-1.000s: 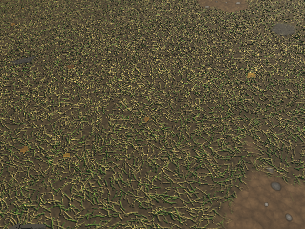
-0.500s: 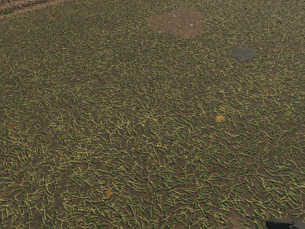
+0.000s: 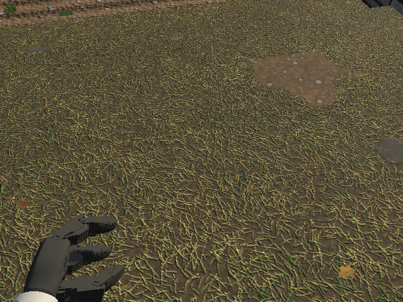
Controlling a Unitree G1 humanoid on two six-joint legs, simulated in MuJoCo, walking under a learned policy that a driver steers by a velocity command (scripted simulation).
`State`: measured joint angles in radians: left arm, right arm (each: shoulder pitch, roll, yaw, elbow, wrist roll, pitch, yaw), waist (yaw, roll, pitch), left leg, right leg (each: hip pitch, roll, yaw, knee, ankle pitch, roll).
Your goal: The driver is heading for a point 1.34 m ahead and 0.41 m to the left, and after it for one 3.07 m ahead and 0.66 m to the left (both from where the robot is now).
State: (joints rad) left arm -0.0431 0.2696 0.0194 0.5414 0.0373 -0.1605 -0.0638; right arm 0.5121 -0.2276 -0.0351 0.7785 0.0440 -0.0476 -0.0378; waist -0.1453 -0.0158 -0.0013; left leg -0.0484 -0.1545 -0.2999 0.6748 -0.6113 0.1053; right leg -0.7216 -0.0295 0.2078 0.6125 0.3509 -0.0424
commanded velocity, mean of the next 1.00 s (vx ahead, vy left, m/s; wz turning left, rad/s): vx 1.00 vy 0.00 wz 0.88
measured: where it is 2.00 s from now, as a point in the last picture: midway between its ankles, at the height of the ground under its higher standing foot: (62, 154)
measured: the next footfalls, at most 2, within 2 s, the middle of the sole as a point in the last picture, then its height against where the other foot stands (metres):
right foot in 0.14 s outside the picture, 0.17 m lower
left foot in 0.56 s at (153, 284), level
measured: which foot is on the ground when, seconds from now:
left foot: down 0.00-0.14, up 0.16-0.54, down 0.56-1.00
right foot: up 0.00-0.12, down 0.14-0.54, up 0.56-1.00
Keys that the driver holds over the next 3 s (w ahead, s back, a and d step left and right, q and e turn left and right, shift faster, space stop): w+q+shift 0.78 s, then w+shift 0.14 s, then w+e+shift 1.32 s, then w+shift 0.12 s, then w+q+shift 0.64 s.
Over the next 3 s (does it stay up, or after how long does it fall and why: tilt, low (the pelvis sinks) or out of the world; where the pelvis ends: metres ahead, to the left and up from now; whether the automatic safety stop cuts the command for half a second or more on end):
stays up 2.52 0.33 -0.68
